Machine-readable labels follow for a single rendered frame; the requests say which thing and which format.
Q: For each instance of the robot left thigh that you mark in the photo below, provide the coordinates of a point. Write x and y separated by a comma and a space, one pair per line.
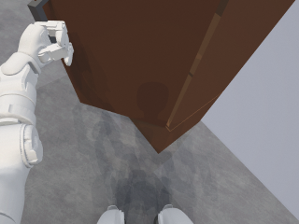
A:
113, 216

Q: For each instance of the cupboard door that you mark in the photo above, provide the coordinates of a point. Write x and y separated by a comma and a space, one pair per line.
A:
132, 57

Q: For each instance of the left robot forearm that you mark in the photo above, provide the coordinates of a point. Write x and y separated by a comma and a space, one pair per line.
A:
18, 78

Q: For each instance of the handle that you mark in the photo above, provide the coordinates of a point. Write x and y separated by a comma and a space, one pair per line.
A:
36, 8

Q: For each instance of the robot right thigh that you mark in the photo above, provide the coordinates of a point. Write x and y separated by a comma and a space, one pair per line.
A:
173, 216

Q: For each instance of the robot left hand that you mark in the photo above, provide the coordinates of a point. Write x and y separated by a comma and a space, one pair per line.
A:
35, 42

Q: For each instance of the robot thigh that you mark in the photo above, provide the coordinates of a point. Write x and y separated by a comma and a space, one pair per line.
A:
113, 216
173, 216

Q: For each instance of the robot left upper arm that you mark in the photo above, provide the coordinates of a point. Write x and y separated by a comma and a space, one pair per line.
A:
20, 150

